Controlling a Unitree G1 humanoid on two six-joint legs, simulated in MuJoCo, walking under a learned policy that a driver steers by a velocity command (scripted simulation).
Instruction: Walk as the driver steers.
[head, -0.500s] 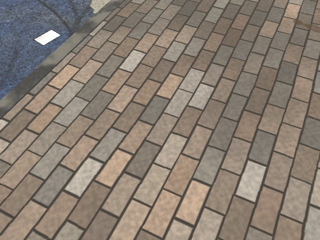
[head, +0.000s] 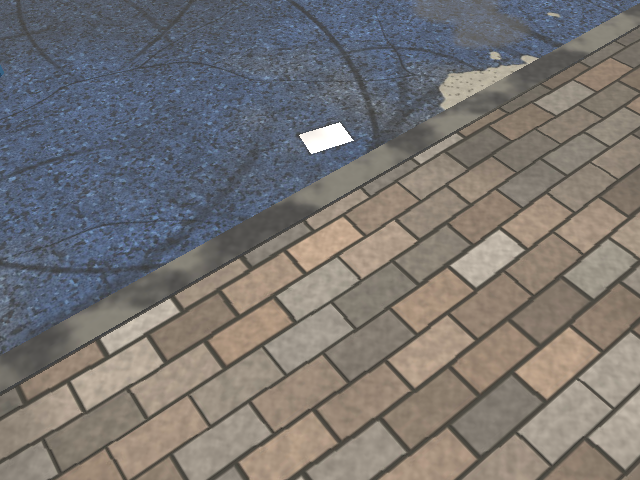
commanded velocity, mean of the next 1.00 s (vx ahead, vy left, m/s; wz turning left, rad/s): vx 0.35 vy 0.00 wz -0.48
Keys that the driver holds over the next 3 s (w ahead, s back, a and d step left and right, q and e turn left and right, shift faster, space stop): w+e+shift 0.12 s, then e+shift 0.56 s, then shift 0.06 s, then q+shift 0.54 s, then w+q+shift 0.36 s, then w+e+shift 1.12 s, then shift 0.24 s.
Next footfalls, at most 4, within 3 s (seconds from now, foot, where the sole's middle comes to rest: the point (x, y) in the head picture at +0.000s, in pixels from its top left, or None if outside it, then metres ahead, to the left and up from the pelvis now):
0.26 right None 0.46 -0.16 -0.76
0.66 left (386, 376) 0.72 -0.09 -0.76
1.00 right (463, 465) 0.52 -0.23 -0.76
1.44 left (340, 412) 0.63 0.01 -0.76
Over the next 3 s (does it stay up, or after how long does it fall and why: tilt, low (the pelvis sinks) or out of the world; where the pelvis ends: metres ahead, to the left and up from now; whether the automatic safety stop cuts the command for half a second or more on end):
stays up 1.79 -0.32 0.01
